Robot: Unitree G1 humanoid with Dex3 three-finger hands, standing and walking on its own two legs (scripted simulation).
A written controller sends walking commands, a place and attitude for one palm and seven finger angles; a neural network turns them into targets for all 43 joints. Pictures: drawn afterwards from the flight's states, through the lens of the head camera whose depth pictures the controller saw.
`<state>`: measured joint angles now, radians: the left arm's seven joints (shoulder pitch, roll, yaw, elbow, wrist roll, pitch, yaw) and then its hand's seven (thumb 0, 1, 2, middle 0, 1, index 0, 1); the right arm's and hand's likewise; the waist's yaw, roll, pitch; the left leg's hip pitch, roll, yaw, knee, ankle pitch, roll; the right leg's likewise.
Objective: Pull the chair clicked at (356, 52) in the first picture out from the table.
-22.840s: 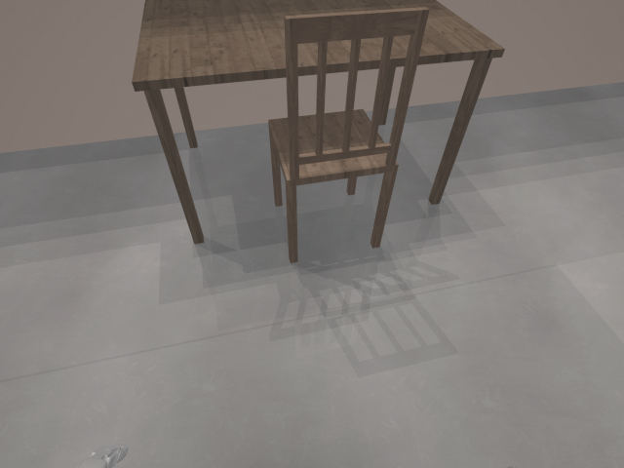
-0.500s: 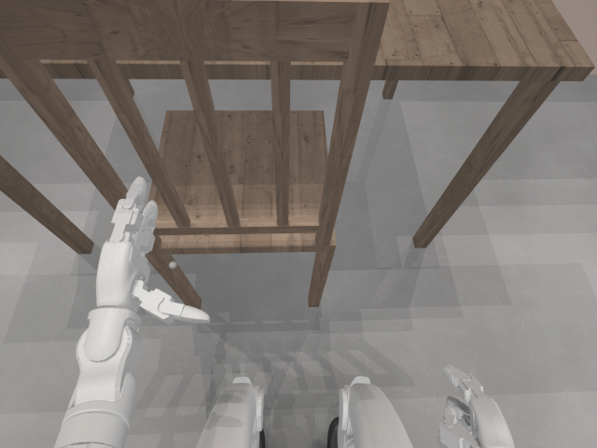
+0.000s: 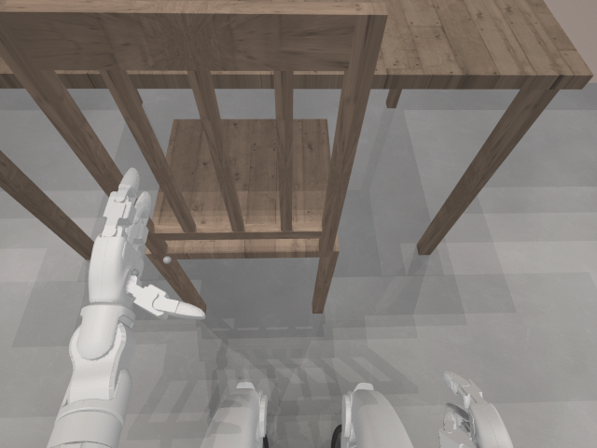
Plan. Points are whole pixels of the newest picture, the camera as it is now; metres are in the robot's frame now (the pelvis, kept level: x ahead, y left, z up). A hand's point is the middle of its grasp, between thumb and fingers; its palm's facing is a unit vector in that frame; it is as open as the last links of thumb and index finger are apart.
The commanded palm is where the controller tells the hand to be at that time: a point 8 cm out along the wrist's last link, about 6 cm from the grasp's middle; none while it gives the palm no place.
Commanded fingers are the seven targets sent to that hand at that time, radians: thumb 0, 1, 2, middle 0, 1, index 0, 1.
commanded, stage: aim the fingers beside a spindle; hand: left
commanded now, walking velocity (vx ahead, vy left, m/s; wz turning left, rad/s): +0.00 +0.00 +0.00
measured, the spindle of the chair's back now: (223, 169) +0.48 +0.13 +0.04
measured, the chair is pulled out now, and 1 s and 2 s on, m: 0.00 0.00 0.00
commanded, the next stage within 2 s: push the fingers through the gap in 0.62 s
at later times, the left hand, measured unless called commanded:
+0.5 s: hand (179, 278) +0.33 +0.17 +0.01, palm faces -0.01 -1.00 -0.01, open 16.9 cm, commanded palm +0.31 +0.23 +0.03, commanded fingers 0.00 -0.50 0.30 -0.06 -0.08 -0.06 -0.08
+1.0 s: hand (170, 240) +0.38 +0.19 +0.02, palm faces +0.07 -1.00 -0.06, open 16.9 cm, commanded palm +0.35 +0.23 +0.02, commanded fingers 0.00 -0.50 0.30 -0.06 -0.08 -0.06 -0.08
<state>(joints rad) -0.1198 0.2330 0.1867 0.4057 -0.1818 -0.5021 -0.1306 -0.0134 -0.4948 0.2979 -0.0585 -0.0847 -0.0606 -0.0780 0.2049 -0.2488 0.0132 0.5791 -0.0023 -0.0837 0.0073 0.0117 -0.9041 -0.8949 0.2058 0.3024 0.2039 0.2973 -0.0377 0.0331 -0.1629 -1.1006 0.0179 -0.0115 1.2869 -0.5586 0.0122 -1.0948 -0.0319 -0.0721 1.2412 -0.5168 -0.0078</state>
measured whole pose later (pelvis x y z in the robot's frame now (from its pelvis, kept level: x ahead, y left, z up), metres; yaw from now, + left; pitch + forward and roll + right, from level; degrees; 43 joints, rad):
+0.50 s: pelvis +0.00 +0.01 +0.00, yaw +0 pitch +22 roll -2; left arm -0.08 0.21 0.16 0.40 -0.20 -0.44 -0.18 -0.01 -0.49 0.30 -0.05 -0.08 -0.06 -0.08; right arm 0.21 -0.25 0.01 0.56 0.00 -0.09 0.00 0.01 -0.90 -0.89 0.21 0.30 0.20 0.30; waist -0.05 0.03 -0.15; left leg -1.11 0.02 -0.01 1.29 -0.56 0.02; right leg -1.10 -0.03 -0.07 1.24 -0.51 0.00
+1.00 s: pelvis +0.00 +0.01 -0.01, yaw +0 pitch +23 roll -3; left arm -0.26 0.25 0.22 0.51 -0.15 -0.51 -0.10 -0.01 -0.50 0.30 -0.06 -0.08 -0.06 -0.08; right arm 0.20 -0.24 0.02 0.59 -0.01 -0.08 0.00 0.01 -0.90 -0.89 0.21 0.30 0.20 0.30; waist -0.06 0.02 -0.16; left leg -1.16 0.02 -0.01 1.33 -0.57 0.02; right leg -1.15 -0.03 -0.07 1.28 -0.52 0.00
